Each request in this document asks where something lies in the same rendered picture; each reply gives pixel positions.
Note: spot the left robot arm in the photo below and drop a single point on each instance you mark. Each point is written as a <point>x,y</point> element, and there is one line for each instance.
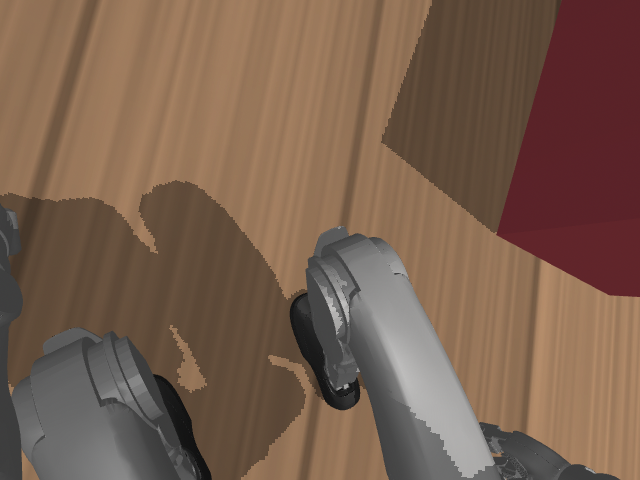
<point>11,302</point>

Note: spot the right robot hand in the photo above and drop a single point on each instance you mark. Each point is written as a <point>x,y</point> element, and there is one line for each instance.
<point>524,458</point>

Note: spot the left robot foot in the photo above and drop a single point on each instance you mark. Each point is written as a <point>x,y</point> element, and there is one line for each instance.
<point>183,426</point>

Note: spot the right robot foot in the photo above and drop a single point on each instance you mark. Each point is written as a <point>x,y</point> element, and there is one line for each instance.
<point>312,351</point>

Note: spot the right robot arm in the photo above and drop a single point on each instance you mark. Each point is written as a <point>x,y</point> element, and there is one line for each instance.
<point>581,472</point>

